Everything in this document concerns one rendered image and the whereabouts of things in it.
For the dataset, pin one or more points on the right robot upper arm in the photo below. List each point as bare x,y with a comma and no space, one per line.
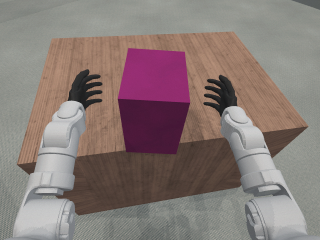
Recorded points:
275,218

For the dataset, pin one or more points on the robot right hand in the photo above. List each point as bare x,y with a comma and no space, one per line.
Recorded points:
227,94

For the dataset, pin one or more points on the carton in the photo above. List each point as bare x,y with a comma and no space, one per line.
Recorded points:
153,100

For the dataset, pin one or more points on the robot left forearm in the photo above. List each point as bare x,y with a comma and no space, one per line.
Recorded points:
53,173

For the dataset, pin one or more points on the robot right forearm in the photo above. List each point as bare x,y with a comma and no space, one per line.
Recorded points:
259,175

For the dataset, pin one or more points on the left robot upper arm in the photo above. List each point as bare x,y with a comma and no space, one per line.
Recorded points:
46,219

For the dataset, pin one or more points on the pedestal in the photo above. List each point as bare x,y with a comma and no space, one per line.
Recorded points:
106,176

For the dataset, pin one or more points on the robot left hand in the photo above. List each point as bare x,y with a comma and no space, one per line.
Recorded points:
79,87

